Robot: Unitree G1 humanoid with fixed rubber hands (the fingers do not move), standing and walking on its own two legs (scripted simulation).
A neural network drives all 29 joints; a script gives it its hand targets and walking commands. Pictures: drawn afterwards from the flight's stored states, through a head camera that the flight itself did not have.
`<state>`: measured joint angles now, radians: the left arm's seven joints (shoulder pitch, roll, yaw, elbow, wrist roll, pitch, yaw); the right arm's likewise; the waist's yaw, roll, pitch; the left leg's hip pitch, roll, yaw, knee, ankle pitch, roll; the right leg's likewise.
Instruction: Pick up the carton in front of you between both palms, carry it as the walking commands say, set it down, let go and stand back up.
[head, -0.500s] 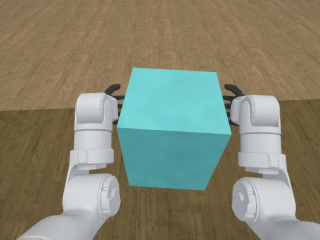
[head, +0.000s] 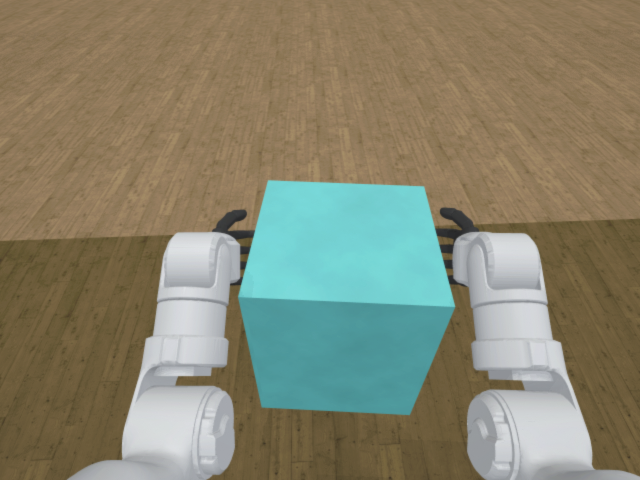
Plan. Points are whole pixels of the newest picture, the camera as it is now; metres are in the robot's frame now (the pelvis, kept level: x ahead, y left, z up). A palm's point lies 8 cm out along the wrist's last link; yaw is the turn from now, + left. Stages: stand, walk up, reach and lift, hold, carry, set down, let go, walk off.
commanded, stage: carry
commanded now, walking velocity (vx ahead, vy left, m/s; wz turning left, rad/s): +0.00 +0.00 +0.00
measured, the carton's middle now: (340, 300) +0.34 +0.01 +0.05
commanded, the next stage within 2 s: none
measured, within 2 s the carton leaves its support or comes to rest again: neither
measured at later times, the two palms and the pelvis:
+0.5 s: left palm (220, 271) +0.31 +0.15 +0.14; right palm (476, 271) +0.31 -0.15 +0.14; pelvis -0.03 +0.00 +0.00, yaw +0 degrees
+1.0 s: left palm (220, 279) +0.30 +0.15 +0.14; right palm (480, 279) +0.30 -0.15 +0.14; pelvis -0.04 +0.00 +0.00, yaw +0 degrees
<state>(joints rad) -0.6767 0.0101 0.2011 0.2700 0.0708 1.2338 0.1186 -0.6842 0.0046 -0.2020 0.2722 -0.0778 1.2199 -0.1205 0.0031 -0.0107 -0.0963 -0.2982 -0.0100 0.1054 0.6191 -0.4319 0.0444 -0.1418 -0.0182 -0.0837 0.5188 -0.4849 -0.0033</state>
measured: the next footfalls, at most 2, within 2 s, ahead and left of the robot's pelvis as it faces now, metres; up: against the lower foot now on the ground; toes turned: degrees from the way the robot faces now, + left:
none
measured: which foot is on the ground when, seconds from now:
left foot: down 0.00-1.00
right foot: down 0.00-1.00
